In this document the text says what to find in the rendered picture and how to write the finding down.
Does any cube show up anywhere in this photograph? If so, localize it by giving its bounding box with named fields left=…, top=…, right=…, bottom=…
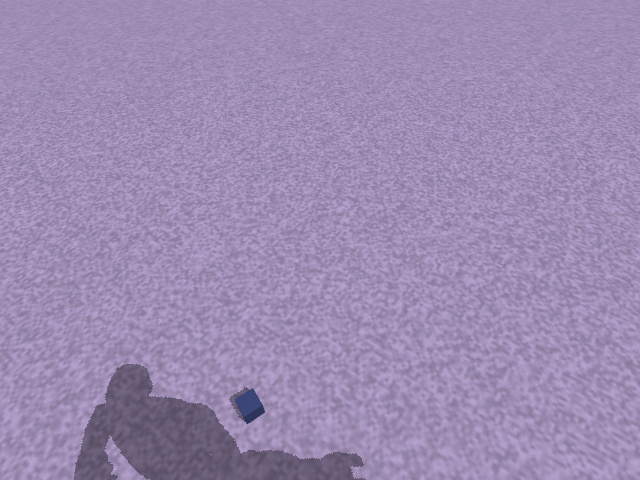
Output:
left=235, top=388, right=265, bottom=424

